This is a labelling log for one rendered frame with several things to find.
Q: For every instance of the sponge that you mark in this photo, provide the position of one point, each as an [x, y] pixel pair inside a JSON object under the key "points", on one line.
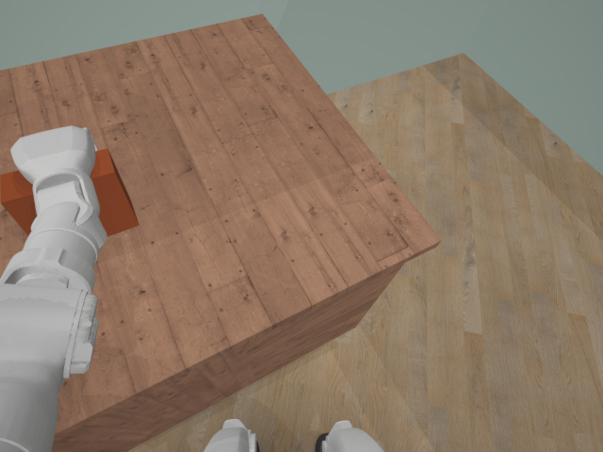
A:
{"points": [[116, 210]]}

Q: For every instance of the robot left upper arm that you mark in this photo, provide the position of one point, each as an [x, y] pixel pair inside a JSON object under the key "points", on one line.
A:
{"points": [[46, 334]]}

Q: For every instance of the robot right shin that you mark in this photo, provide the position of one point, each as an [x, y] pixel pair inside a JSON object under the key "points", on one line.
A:
{"points": [[340, 425]]}

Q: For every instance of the left robot hand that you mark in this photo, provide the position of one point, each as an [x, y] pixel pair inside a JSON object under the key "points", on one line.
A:
{"points": [[65, 147]]}

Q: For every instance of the table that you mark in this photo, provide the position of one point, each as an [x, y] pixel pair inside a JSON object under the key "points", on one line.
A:
{"points": [[267, 227]]}

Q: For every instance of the left robot forearm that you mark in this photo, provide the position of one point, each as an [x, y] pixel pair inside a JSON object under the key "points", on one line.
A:
{"points": [[65, 237]]}

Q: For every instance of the robot right thigh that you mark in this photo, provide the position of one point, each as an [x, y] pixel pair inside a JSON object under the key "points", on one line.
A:
{"points": [[350, 440]]}

